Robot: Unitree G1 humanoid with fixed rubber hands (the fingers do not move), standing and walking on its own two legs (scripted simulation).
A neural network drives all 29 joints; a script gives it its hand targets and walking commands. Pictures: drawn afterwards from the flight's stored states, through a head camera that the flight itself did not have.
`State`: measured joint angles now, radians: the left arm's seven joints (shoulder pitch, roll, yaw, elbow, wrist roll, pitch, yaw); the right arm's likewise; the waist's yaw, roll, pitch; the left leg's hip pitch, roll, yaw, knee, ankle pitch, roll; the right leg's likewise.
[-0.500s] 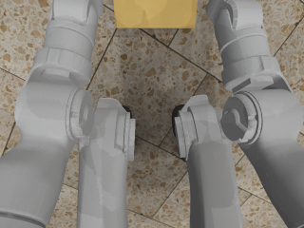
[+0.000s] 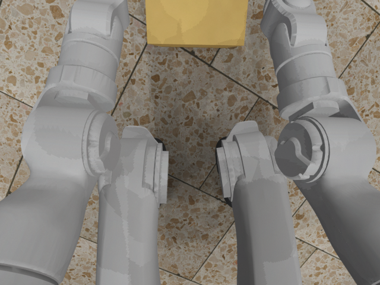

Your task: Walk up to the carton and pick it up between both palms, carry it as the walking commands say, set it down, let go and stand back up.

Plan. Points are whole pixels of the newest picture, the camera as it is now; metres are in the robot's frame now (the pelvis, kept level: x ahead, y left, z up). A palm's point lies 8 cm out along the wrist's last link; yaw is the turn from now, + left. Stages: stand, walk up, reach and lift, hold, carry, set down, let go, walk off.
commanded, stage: set down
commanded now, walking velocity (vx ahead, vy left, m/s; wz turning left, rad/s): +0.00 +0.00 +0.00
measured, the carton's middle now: out of the picture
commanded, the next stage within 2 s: none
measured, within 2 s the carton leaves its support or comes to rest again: rests again in 0.10 s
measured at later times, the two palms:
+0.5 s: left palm out of the picture +0.55 +0.12 -0.19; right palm out of the picture +0.54 -0.13 -0.18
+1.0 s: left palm out of the picture +0.55 +0.12 -0.19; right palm out of the picture +0.54 -0.14 -0.18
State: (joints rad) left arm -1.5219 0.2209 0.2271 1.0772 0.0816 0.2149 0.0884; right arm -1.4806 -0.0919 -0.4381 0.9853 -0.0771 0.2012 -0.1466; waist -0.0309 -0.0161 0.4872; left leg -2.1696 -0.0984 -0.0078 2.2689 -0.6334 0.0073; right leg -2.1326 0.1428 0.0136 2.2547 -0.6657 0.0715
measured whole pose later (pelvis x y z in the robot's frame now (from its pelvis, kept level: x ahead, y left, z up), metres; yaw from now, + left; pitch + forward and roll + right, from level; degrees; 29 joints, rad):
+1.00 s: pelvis +0.01 +0.00 -0.01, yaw +0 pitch +30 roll -3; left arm -1.55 0.23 0.26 1.12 0.13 0.16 0.01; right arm -1.48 -0.13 -0.43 1.02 -0.06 0.16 -0.08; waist -0.03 -0.02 0.52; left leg -2.15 -0.10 -0.02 2.31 -0.67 0.00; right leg -2.12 0.14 0.00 2.29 -0.70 0.06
